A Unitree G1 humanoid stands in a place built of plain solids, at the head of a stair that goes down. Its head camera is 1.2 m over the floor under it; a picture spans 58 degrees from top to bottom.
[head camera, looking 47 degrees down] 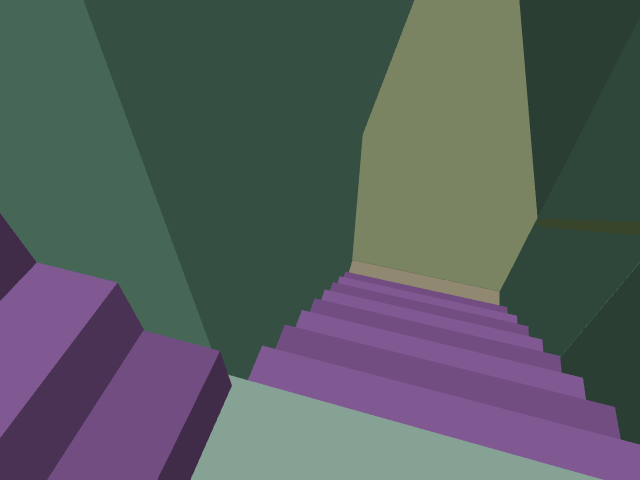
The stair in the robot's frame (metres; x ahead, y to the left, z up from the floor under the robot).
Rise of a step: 0.20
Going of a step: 0.22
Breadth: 1.30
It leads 16 degrees to the right of straight ahead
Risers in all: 9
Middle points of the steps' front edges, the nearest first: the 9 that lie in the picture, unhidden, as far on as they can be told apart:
0.40 -0.35 0.00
0.61 -0.41 -0.20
0.83 -0.48 -0.41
1.04 -0.54 -0.61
1.25 -0.60 -0.81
1.46 -0.66 -1.01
1.67 -0.72 -1.22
1.89 -0.78 -1.42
2.10 -0.84 -1.62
